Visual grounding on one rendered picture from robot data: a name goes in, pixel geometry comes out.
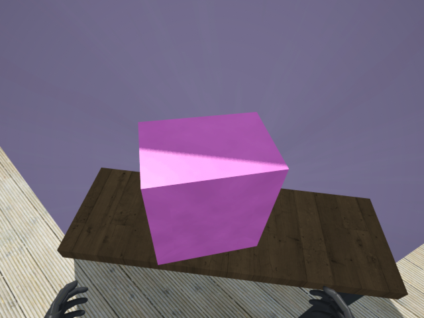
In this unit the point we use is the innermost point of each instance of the left robot hand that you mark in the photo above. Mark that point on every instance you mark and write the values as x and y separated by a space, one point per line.
61 304

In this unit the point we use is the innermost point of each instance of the carton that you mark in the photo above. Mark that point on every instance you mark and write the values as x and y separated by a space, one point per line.
208 184

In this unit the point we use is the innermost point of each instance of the table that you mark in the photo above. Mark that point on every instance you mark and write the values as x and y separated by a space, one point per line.
310 240

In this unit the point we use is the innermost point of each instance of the right robot hand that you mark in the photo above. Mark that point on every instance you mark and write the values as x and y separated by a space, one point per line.
336 305

